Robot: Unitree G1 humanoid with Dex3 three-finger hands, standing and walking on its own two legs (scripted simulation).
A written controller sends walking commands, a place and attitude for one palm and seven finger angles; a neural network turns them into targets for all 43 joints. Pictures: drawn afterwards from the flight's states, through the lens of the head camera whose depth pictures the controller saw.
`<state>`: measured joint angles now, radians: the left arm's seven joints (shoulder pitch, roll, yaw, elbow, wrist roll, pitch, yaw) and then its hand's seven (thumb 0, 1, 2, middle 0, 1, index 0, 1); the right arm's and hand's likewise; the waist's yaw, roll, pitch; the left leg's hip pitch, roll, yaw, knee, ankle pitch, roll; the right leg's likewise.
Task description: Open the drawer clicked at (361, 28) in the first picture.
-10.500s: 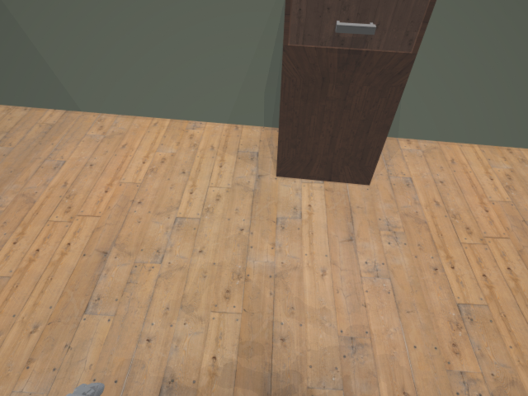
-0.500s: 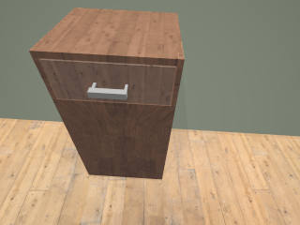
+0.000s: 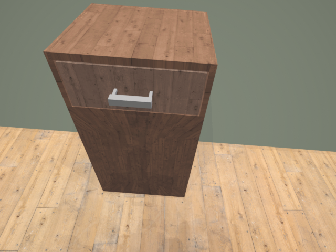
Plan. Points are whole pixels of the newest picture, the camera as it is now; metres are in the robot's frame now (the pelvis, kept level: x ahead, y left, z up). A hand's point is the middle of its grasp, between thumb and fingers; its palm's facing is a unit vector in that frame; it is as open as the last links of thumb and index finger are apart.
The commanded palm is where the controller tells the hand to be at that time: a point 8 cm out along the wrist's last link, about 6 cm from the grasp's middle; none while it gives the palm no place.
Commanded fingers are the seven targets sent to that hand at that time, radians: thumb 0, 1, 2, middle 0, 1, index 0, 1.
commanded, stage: look again from close up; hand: left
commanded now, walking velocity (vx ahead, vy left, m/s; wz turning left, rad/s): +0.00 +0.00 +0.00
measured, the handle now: (131, 96) +0.56 +0.16 +0.04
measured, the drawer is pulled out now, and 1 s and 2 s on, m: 0.00 0.00 0.00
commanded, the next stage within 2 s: shuffle to correct the standing spot in 0.54 s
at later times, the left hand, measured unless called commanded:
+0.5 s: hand out of the picture -0.02 +0.14 -0.18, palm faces +0.04 -0.99 -0.13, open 7.4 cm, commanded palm none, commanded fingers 0.00 0.90 0.90 -0.20 -0.30 -0.20 -0.30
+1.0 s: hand out of the picture -0.01 +0.11 -0.18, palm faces +0.07 -0.99 -0.14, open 7.4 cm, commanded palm none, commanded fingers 0.00 0.90 0.90 -0.20 -0.30 -0.20 -0.30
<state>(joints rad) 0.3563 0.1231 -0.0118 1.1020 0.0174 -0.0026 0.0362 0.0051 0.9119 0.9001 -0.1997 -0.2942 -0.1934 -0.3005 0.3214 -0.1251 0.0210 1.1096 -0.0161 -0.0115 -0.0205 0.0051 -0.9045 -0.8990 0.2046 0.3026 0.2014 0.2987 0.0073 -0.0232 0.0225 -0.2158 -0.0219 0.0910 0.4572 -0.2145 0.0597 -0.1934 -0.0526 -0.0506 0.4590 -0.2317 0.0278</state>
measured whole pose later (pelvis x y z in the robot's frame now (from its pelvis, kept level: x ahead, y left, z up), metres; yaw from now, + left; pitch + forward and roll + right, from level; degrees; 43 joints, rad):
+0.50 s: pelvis +0.00 +0.00 +0.00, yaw +0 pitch -2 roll +0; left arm 0.35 0.11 -0.01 1.10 0.02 -0.01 0.04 0.00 0.91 0.90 -0.20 -0.29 -0.19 -0.30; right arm 0.31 -0.12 0.02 1.13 -0.02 -0.01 -0.02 0.01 -0.91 -0.90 0.20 0.30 0.20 0.30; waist 0.01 -0.02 0.02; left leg -0.21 -0.01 0.09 0.45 -0.21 0.05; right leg -0.19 -0.04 -0.05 0.45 -0.22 0.02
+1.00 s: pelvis +0.04 -0.03 +0.00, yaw -1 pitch -1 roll +0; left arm 0.41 0.10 0.01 1.10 0.02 -0.03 0.03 0.00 0.91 0.90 -0.20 -0.29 -0.19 -0.30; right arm 0.35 -0.11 0.00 1.13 -0.02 -0.01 -0.03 0.00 -0.91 -0.90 0.20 0.30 0.20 0.30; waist 0.01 -0.01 0.01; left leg -0.22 0.03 0.08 0.53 -0.30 0.01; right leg -0.20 -0.01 -0.06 0.52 -0.32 -0.02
